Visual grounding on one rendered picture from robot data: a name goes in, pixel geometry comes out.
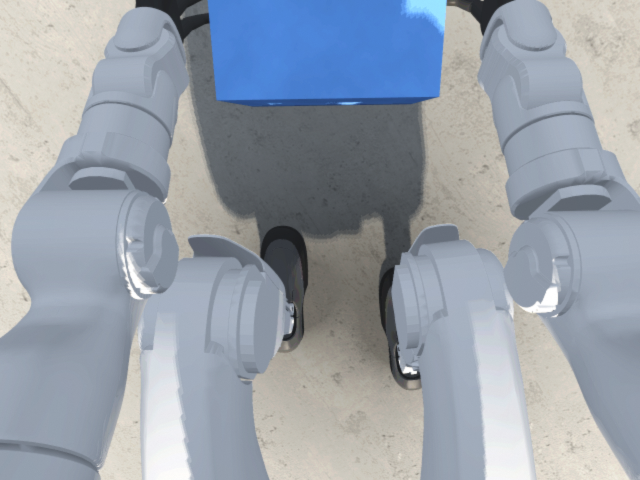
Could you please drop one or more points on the robot left hand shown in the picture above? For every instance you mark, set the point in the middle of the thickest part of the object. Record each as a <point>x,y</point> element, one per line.
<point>175,8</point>

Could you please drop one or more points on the right robot forearm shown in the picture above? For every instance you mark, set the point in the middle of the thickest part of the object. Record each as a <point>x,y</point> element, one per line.
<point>545,127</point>

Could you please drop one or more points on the robot right hand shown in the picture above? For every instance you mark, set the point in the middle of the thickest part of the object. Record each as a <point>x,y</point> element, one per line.
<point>481,10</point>

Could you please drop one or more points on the robot right upper arm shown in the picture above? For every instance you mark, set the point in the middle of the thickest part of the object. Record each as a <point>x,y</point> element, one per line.
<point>579,271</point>

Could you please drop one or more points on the robot left shin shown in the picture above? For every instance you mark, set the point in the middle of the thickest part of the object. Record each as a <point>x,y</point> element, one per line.
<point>206,245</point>

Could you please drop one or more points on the robot left upper arm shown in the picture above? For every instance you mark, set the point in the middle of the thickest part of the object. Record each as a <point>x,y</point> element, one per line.
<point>89,260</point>

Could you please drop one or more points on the robot left thigh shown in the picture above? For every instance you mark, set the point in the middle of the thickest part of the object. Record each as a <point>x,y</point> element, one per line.
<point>215,324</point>

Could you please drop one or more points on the carton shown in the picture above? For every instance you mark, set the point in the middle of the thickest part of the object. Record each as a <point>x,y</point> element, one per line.
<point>326,52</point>

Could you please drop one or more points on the left robot forearm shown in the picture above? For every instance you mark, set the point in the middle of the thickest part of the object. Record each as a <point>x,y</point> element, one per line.
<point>128,121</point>

